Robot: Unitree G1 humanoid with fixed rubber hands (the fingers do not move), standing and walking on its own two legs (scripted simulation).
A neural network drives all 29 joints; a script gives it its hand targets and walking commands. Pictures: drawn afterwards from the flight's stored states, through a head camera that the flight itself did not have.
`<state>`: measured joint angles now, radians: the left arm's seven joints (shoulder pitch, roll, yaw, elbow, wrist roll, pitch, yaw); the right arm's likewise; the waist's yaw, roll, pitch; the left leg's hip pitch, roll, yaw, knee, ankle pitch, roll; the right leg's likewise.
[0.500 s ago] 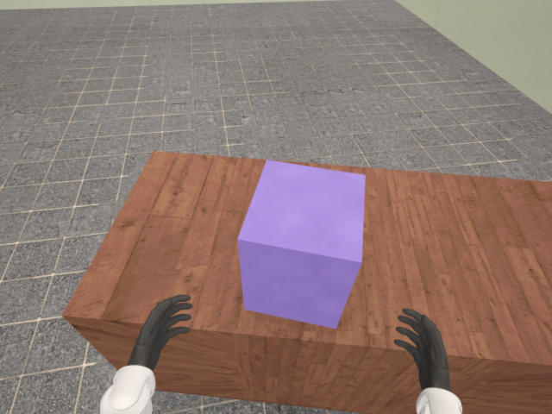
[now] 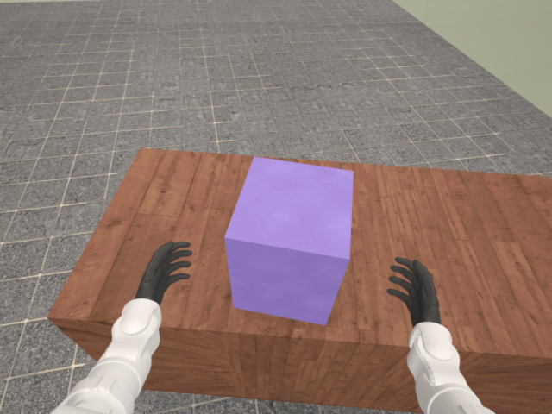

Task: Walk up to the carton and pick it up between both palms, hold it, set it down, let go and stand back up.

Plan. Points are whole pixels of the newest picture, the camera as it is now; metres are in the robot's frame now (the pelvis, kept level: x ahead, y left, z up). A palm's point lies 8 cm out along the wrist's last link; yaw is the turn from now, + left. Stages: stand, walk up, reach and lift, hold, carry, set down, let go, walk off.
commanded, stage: reach and lift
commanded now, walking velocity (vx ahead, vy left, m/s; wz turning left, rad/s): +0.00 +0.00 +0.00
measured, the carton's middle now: (290, 242) +0.47 -0.04 -0.08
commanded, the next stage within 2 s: none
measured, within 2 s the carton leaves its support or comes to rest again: neither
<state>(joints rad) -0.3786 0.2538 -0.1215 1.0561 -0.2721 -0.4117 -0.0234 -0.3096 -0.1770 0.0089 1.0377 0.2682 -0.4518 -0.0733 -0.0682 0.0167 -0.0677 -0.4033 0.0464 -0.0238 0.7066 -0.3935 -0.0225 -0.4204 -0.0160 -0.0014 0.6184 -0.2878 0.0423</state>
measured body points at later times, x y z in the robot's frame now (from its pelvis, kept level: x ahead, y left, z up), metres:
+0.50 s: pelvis -0.02 -0.01 -0.01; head +0.03 +0.01 +0.44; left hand +0.41 +0.17 +0.03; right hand +0.36 -0.25 +0.03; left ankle -0.02 +0.12 -0.72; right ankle +0.02 -0.15 -0.72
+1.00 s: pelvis -0.03 -0.01 -0.03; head +0.05 -0.01 +0.41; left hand +0.46 +0.16 +0.06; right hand +0.41 -0.25 +0.05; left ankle -0.02 +0.12 -0.72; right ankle +0.02 -0.15 -0.72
